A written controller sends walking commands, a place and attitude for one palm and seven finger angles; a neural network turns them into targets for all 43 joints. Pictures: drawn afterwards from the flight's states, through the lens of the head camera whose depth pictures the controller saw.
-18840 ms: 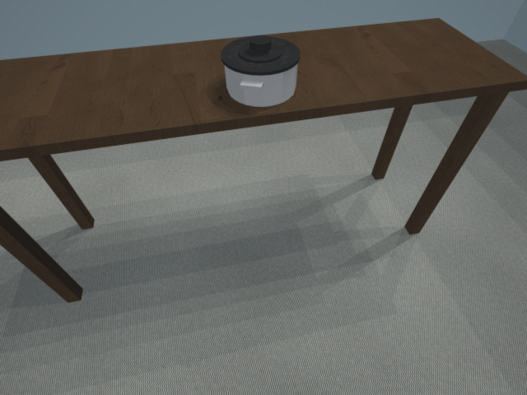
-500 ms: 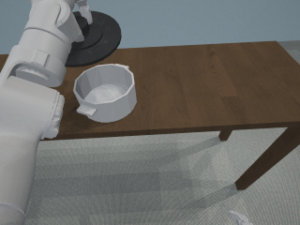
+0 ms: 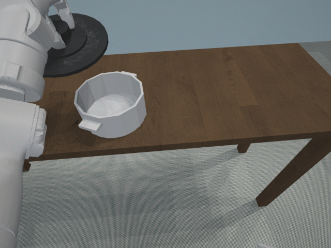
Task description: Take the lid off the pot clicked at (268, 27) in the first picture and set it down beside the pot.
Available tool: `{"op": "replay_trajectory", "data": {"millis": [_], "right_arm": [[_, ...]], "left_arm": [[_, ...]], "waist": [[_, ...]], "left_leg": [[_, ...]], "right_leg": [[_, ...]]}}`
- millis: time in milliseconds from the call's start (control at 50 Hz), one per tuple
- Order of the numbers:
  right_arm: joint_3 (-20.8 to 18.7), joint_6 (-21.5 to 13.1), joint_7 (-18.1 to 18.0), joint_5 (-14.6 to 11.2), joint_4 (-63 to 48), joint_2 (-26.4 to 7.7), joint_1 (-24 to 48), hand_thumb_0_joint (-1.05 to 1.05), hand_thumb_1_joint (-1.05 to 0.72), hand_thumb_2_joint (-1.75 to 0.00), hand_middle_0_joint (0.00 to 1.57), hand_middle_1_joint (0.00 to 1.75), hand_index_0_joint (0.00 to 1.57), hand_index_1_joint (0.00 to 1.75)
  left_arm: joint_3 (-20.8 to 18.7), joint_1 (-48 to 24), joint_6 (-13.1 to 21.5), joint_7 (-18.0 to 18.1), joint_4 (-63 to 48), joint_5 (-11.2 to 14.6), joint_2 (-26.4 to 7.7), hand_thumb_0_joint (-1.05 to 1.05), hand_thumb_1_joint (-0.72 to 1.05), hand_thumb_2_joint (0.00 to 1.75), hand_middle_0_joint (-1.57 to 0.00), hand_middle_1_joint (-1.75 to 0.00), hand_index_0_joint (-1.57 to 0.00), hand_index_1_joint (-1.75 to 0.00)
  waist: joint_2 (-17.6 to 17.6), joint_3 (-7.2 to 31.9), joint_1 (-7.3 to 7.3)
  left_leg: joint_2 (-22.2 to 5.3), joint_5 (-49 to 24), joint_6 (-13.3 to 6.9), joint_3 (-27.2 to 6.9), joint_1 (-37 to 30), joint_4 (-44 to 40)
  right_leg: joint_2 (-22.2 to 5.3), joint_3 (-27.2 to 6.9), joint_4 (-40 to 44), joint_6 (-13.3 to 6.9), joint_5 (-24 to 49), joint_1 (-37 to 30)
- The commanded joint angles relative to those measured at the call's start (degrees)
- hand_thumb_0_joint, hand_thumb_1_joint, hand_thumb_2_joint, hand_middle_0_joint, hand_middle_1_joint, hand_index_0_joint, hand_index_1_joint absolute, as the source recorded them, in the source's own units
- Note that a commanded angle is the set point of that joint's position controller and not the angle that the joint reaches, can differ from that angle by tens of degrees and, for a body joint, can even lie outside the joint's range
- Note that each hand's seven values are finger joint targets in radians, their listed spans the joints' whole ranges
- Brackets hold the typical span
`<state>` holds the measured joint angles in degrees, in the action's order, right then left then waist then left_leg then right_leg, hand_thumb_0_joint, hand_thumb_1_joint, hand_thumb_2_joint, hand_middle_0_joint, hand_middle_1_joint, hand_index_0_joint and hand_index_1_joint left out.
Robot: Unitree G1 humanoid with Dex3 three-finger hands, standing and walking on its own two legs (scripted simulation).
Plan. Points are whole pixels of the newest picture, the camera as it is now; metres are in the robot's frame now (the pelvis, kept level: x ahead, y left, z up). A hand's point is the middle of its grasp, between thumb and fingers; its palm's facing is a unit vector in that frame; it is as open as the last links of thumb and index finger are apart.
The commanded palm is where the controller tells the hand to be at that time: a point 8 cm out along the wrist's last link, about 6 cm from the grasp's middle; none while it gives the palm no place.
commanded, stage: move the lid sideways beside the pot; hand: left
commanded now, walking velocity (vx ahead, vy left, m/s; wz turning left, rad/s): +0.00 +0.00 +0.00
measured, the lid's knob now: (57, 31) +0.51 +0.21 +0.28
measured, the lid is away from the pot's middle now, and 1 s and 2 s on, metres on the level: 0.07 0.18 0.22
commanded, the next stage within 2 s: lower the lid onto the table in 1.62 s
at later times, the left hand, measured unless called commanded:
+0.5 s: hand (11, 38) +0.45 +0.27 +0.29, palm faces -0.17 -0.12 -0.98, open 8.3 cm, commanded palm +0.45 +0.27 +0.37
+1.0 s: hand out of the picture +0.46 +0.31 +0.29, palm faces -0.16 -0.17 -0.97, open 8.3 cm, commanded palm +0.45 +0.32 +0.37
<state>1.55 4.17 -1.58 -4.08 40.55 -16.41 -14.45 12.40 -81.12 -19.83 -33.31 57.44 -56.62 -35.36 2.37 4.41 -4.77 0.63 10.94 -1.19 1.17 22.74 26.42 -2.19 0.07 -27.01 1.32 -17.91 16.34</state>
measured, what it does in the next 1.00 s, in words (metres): stands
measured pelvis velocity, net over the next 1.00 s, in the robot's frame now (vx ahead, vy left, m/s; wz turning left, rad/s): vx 0.00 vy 0.00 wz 0.01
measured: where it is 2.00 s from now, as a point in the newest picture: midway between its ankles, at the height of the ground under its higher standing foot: outside the picture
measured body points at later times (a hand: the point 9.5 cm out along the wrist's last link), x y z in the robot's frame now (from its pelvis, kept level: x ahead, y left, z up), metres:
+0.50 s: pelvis -0.02 +0.00 +0.00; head +0.02 +0.00 +0.45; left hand +0.45 +0.28 +0.35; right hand +0.10 -0.25 -0.12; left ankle +0.02 +0.11 -0.74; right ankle -0.05 -0.13 -0.74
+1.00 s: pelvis +0.00 +0.00 +0.00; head +0.04 +0.00 +0.45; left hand +0.46 +0.32 +0.35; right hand +0.06 -0.27 -0.13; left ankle +0.02 +0.11 -0.74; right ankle -0.05 -0.13 -0.74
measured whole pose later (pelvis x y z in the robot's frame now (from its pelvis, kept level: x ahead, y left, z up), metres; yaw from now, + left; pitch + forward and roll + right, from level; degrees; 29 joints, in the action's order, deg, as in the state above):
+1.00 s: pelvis +0.00 +0.00 +0.00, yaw +0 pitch +8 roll -1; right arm 2.1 7.5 -2.3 -5.3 40.6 -17.2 -15.2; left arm 7.5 -81.8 -13.4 -33.6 63.6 -59.4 -48.9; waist 2.3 3.0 -6.2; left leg 0.1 10.9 -1.3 0.2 24.7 27.5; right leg -1.5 0.9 -25.0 1.4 -16.4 16.6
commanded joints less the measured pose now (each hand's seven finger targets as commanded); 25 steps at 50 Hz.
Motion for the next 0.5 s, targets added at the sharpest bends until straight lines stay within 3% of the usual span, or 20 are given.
{"op": "replay_trajectory", "data": {"millis": [0, 40, 60, 80, 120, 140, 160, 220, 240, 260, 280, 300, 320, 340, 360, 380, 420, 440, 460, 480], "right_arm": [[-2.62, -2.47, -0.40, -0.10, -7.41, -7.72, 2.95, 0.00, -0.90, -0.90, 0.20, 0.30, 0.20, 0.30], [-2.71, -2.51, -0.35, -0.21, -7.64, -7.90, 3.10, 0.00, -0.90, -0.90, 0.20, 0.30, 0.20, 0.30], [-2.61, -2.27, -0.20, -0.41, -7.32, -7.81, 3.06, 0.00, -0.90, -0.90, 0.20, 0.30, 0.20, 0.30], [-2.56, -2.31, -0.31, -0.46, -7.54, -7.58, 3.50, 0.00, -0.90, -0.90, 0.20, 0.30, 0.20, 0.30], [-2.38, -2.20, -0.26, -0.47, -7.35, -7.80, 3.28, 0.00, -0.90, -0.90, 0.20, 0.30, 0.20, 0.30], [-2.45, -2.20, -0.31, -0.41, -7.83, -8.37, 3.72, 0.00, -0.90, -0.90, 0.20, 0.30, 0.20, 0.30], [-2.34, -2.10, -0.27, -0.32, -7.70, -7.95, 3.57, 0.00, -0.90, -0.90, 0.20, 0.30, 0.20, 0.30], [-2.24, -1.57, -0.40, -0.66, -7.37, -7.84, 3.82, 0.00, -0.90, -0.90, 0.20, 0.30, 0.20, 0.30], [-2.23, -1.46, -0.59, -0.63, -7.25, -8.30, 3.87, 0.00, -0.90, -0.90, 0.20, 0.30, 0.20, 0.30], [-2.19, -1.14, -0.54, -0.52, -6.72, -8.26, 3.20, 0.00, -0.90, -0.90, 0.20, 0.30, 0.20, 0.30], [-2.01, -0.87, -0.68, -0.57, -6.79, -8.25, 3.59, 0.00, -0.90, -0.90, 0.20, 0.30, 0.20, 0.30], [-1.88, -0.66, -0.78, -0.56, -6.74, -8.43, 3.73, 0.00, -0.90, -0.90, 0.20, 0.30, 0.20, 0.30], [-1.74, -0.51, -1.01, -0.62, -6.79, -8.23, 4.00, 0.00, -0.90, -0.90, 0.20, 0.30, 0.20, 0.30], [-1.63, -0.53, -1.06, -0.85, -7.07, -8.71, 4.40, 0.00, -0.90, -0.90, 0.20, 0.30, 0.20, 0.30], [-1.63, -0.67, -0.94, -0.82, -6.85, -8.10, 4.04, 0.00, -0.90, -0.90, 0.20, 0.30, 0.20, 0.30], [-1.88, -0.81, -1.14, -0.76, -6.59, -8.09, 3.72, 0.00, -0.90, -0.90, 0.20, 0.30, 0.20, 0.30], [-1.71, -0.75, -1.15, -0.83, -6.15, -8.31, 3.14, 0.00, -0.90, -0.90, 0.20, 0.30, 0.20, 0.30], [-1.71, -1.09, -1.29, -0.89, -6.44, -8.59, 3.44, 0.00, -0.90, -0.90, 0.20, 0.30, 0.20, 0.30], [-1.74, -1.40, -1.11, -0.76, -6.42, -8.40, 2.93, 0.00, -0.90, -0.90, 0.20, 0.30, 0.20, 0.30], [-1.85, -1.86, -1.29, -0.75, -6.54, -8.13, 3.01, 0.00, -0.90, -0.90, 0.20, 0.30, 0.20, 0.30]], "left_arm": [[-3.88, -37.68, 0.56, 3.07, -16.48, -1.45, -16.01, 0.00, 0.57, 1.00, -0.81, -1.09, -0.80, -1.06], [-1.72, -35.69, 0.45, 2.73, -16.06, -0.79, -13.73, 0.00, 0.57, 1.00, -0.81, -1.09, -0.80, -1.06], [-2.55, -38.37, 0.63, 2.89, -18.62, -1.19, -15.19, 0.00, 0.57, 1.00, -0.81, -1.09, -0.80, -1.06], [-1.06, -38.36, 0.66, 2.86, -18.31, -1.12, -13.42, 0.00, 0.57, 1.00, -0.81, -1.09, -0.80, -1.06], [-2.33, -37.39, 0.63, 2.85, -17.22, -1.28, -15.11, 0.00, 0.57, 1.00, -0.81, -1.09, -0.80, -1.06], [-3.20, -34.97, 0.66, 2.87, -18.45, -0.48, -16.08, 0.00, 0.57, 1.00, -0.81, -1.09, -0.80, -1.06], [-4.12, -37.39, 0.92, 3.09, -19.40, -1.51, -17.56, 0.00, 0.57, 1.00, -0.81, -1.09, -0.80, -1.06], [-2.70, -37.45, 0.87, 2.84, -17.08, -1.39, -16.17, 0.00, 0.57, 1.00, -0.81, -1.09, -0.80, -1.06], [-1.54, -33.93, 0.64, 2.67, -13.91, -0.61, -14.82, 0.00, 0.57, 1.00, -0.81, -1.09, -0.80, -1.06], [-3.90, -36.19, 0.77, 2.91, -14.05, -1.91, -18.08, 0.00, 0.57, 1.00, -0.81, -1.09, -0.80, -1.06], [-3.39, -35.76, 0.85, 2.79, -11.82, -2.18, -17.94, 0.00, 0.57, 1.00, -0.81, -1.09, -0.80, -1.06], [-5.00, -36.17, 1.23, 2.90, -11.93, -2.21, -20.36, 0.00, 0.57, 1.00, -0.81, -1.09, -0.80, -1.06], [-3.90, -35.33, 1.33, 2.79, -9.60, -2.42, -19.46, 0.00, 0.57, 1.00, -0.81, -1.09, -0.80, -1.06], [-3.29, -35.03, 1.85, 2.79, -11.35, -1.32, -19.17, 0.00, 0.57, 1.00, -0.81, -1.09, -0.80, -1.06], [-1.86, -39.34, 2.27, 3.02, -13.62, -2.16, -18.08, 0.00, 0.57, 1.00, -0.81, -1.09, -0.80, -1.06], [-1.07, -38.75, 2.30, 3.13, -11.55, -2.21, -16.69, 0.00, 0.57, 1.00, -0.81, -1.09, -0.80, -1.06], [-1.24, -38.54, 2.68, 3.18, -11.17, -2.35, -17.66, 0.00, 0.57, 1.00, -0.81, -1.09, -0.80, -1.06], [-1.07, -37.58, 3.18, 3.17, -12.24, -1.35, -17.62, 0.00, 0.57, 1.00, -0.81, -1.09, -0.80, -1.06], [-3.14, -41.99, 3.97, 3.74, -16.47, -2.17, -20.34, 0.00, 0.57, 1.00, -0.81, -1.09, -0.80, -1.06], [-2.07, -42.29, 4.45, 3.84, -15.96, -2.30, -18.76, 0.00, 0.57, 1.00, -0.81, -1.09, -0.80, -1.06]], "waist": [[0.53, 26.63, 0.58], [1.76, 24.76, 0.17], [2.12, 25.75, -0.03], [3.08, 24.84, -0.22], [2.77, 24.39, 0.12], [3.79, 25.91, 0.61], [3.27, 27.77, 0.56], [2.16, 24.98, 0.06], [1.43, 23.19, -0.18], [-0.59, 24.21, 0.00], [-1.24, 22.59, -0.08], [-1.52, 22.85, 0.22], [-2.22, 21.42, 0.01], [-0.18, 21.94, -0.12], [0.97, 23.63, -0.51], [1.60, 22.03, -0.92], [2.21, 21.37, -0.93], [3.35, 21.94, -0.94], [4.38, 26.45, -0.45], [6.70, 26.21, -0.67]], "left_leg": [[2.35, -28.00, -3.48, -1.61, -24.16, 3.59], [2.25, -29.34, -3.31, -1.66, -24.85, 4.06], [1.97, -27.92, -3.03, -1.75, -25.35, 3.46], [2.10, -27.14, -2.98, -1.98, -25.53, 3.52], [2.18, -25.05, -2.75, -2.42, -24.80, 2.88], [1.93, -27.94, -2.66, -2.37, -25.95, 3.39], [2.16, -27.26, -2.68, -2.34, -25.90, 3.44], [2.18, -23.28, -2.62, -2.30, -24.51, 2.74], [2.12, -23.36, -2.59, -2.24, -23.78, 3.02], [2.21, -20.46, -2.59, -1.98, -22.54, 2.27], [2.49, -18.41, -2.78, -1.87, -20.94, 2.05], [2.58, -16.21, -2.74, -1.84, -20.12, 1.51], [2.80, -14.43, -2.87, -1.53, -18.95, 1.34], [2.49, -16.52, -2.67, -1.32, -19.92, 1.49], [2.51, -16.30, -2.50, -1.71, -21.21, 1.22], [2.25, -16.03, -2.68, -1.78, -21.84, 1.66], [2.22, -13.33, -2.49, -2.06, -21.43, 0.78], [1.98, -15.94, -2.40, -2.14, -22.53, 1.29], [1.97, -17.25, -2.27, -2.74, -24.33, 1.14], [1.97, -18.86, -2.45, -2.81, -25.72, 1.88]], "right_leg": [[3.95, 1.60, 1.96, -2.65, 24.15, 0.51], [4.05, 1.92, 2.48, -2.94, 24.07, 2.01], [4.07, 1.97, 2.52, -2.71, 22.55, 2.07], [4.23, 2.20, 2.56, -2.93, 21.14, 3.29], [4.36, 2.51, 2.67, -3.09, 19.46, 3.17], [4.14, 2.32, 2.52, -3.39, 21.16, 2.35], [4.19, 2.08, 2.29, -3.06, 20.83, 1.73], [4.17, 2.55, 2.65, -3.10, 18.74, 3.03], [4.11, 2.72, 2.95, -3.38, 18.81, 3.57], [4.11, 2.47, 3.05, -2.97, 18.01, 2.36], [4.09, 2.62, 3.00, -3.15, 17.52, 2.53], [4.04, 2.60, 3.06, -3.13, 16.90, 1.65], [3.97, 2.48, 3.24, -3.17, 16.31, 1.81], [3.62, 2.54, 3.28, -3.41, 17.75, 1.61], [3.92, 2.49, 3.32, -3.09, 16.29, 2.11], [4.05, 2.67, 3.56, -3.26, 15.32, 3.99], [4.25, 2.91, 4.22, -3.25, 13.28, 4.22], [4.10, 2.89, 4.12, -3.60, 14.47, 4.10], [4.29, 2.60, 3.73, -3.30, 14.41, 2.78], [4.40, 2.72, 3.53, -3.54, 14.33, 4.25]]}}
